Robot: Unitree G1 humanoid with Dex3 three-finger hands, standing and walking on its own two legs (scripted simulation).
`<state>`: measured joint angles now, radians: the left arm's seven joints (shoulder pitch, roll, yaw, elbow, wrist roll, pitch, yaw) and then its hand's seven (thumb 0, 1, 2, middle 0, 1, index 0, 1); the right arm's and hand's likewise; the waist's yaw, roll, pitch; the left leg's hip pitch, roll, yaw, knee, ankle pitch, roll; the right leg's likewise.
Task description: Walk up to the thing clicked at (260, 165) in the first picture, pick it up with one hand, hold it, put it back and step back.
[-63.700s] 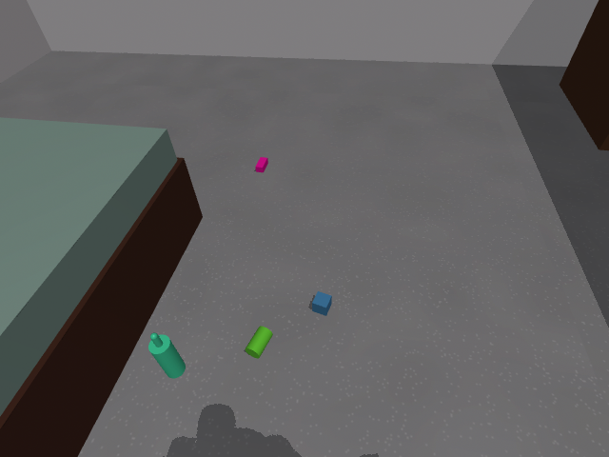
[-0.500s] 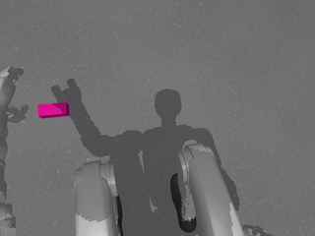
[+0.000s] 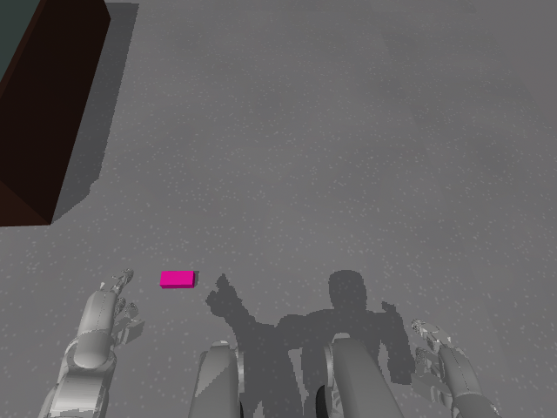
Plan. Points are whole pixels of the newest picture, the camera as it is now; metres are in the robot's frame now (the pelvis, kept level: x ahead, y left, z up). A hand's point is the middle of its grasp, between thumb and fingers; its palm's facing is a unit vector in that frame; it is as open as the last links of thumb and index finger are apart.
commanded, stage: home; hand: left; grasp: from above
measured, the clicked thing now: (178, 279) +0.52 +0.27 -0.56
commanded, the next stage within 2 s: none
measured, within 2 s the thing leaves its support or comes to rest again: neither
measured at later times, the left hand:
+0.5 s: hand (121, 356) +0.23 +0.17 +0.09, palm faces +0.09 -0.97 -0.21, open 7.4 cm
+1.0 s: hand (110, 368) +0.22 +0.18 +0.10, palm faces +0.08 -0.97 -0.21, open 7.4 cm
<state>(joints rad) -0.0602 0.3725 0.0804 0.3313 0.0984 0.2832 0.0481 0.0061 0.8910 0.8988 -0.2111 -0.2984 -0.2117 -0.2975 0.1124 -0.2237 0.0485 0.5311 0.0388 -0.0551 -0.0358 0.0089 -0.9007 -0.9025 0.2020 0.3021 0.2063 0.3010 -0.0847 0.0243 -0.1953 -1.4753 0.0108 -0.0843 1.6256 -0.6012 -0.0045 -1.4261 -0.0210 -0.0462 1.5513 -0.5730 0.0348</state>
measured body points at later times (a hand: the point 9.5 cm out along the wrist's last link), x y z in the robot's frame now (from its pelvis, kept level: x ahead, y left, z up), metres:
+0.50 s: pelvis +0.06 -0.01 +0.13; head +0.08 -0.01 +0.58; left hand +0.22 +0.22 +0.11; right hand +0.21 -0.26 +0.06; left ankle +0.07 +0.12 -0.54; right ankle +0.08 -0.14 -0.54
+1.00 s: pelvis +0.06 -0.01 +0.14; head +0.08 +0.00 +0.59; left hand +0.21 +0.23 +0.11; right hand +0.23 -0.24 +0.08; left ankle +0.07 +0.12 -0.54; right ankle +0.08 -0.14 -0.54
